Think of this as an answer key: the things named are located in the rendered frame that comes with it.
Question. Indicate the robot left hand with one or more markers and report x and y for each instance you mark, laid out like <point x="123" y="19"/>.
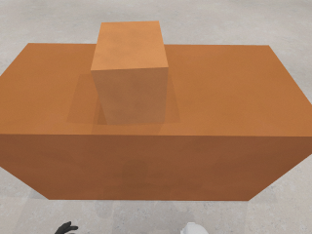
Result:
<point x="66" y="228"/>

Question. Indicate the pedestal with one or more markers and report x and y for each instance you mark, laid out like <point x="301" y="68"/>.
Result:
<point x="235" y="122"/>

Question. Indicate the carton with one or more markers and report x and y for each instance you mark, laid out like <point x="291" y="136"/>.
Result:
<point x="130" y="71"/>

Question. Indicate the robot right thigh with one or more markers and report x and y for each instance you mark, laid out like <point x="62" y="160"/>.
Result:
<point x="193" y="229"/>

